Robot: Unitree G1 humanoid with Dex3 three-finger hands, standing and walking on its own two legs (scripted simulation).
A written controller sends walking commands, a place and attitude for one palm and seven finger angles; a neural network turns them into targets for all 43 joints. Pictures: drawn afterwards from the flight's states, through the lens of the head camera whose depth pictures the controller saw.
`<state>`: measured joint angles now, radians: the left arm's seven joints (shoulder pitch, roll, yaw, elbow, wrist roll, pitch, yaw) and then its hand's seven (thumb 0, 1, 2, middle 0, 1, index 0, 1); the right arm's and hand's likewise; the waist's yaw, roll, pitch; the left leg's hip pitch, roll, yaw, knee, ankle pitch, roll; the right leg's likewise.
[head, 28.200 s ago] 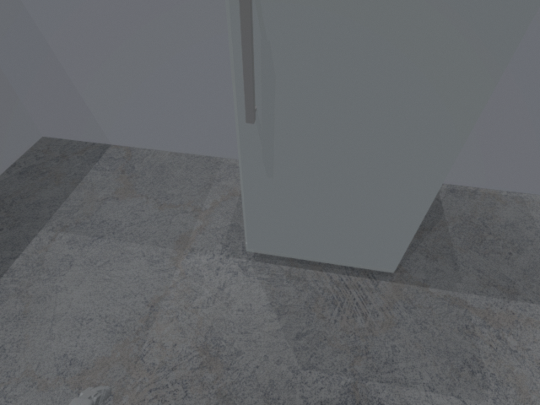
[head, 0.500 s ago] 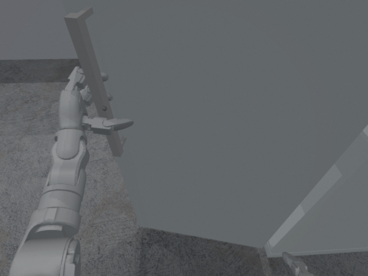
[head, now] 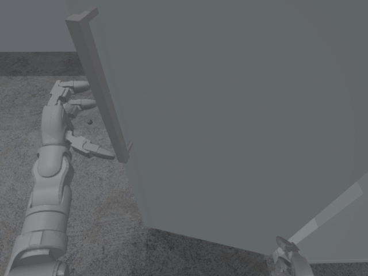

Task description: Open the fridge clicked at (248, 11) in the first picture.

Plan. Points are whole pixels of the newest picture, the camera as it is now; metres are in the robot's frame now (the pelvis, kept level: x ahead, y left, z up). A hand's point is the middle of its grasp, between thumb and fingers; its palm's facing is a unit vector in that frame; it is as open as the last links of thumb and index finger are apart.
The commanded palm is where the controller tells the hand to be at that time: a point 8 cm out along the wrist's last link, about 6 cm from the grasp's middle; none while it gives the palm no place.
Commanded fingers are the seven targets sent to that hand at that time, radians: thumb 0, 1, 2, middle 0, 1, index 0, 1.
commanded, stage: slip the hand off the handle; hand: left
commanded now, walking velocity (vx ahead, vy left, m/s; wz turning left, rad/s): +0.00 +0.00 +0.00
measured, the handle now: (111, 102) +0.41 +0.18 +0.17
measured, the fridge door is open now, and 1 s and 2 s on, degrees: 76 76 76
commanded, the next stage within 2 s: draw the hand back to the body in 1.12 s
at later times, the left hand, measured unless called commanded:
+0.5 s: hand (61, 118) +0.37 +0.28 +0.16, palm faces +0.23 -0.96 -0.14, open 14.7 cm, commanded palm +0.32 +0.31 +0.16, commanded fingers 0.00 -0.55 0.20 -0.25 -1.15 -0.25 -1.15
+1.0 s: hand (35, 155) +0.28 +0.29 +0.16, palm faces +0.23 -0.96 -0.14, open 14.7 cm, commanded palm +0.24 +0.32 +0.16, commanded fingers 0.00 -0.55 0.20 -0.25 -1.15 -0.25 -1.15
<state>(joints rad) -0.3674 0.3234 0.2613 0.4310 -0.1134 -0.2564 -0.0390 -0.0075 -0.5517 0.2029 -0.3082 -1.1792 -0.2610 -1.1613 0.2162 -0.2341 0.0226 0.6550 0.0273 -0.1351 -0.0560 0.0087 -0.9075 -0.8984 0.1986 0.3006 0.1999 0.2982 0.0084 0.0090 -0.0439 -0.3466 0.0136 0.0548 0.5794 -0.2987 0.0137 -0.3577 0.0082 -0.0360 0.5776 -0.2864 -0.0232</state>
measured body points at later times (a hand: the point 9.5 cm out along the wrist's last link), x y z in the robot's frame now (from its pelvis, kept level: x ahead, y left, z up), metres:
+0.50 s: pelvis +0.01 +0.02 +0.00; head +0.02 +0.02 +0.45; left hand +0.35 +0.33 +0.17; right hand +0.13 -0.23 -0.10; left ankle +0.00 +0.11 -0.73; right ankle +0.01 -0.10 -0.73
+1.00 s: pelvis -0.01 +0.01 +0.00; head -0.02 +0.01 +0.45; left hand +0.26 +0.34 +0.17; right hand +0.18 -0.22 -0.08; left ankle +0.00 +0.11 -0.73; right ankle +0.01 -0.10 -0.73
